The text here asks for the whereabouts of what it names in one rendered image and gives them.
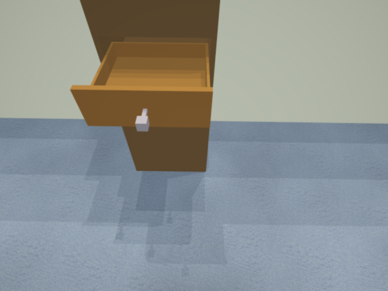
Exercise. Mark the drawer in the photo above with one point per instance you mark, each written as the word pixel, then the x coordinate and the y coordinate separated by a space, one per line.
pixel 171 80

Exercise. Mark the handle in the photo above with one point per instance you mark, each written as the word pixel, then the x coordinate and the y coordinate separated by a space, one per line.
pixel 142 122

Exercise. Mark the cabinet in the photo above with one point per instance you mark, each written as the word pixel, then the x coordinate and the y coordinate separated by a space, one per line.
pixel 169 149

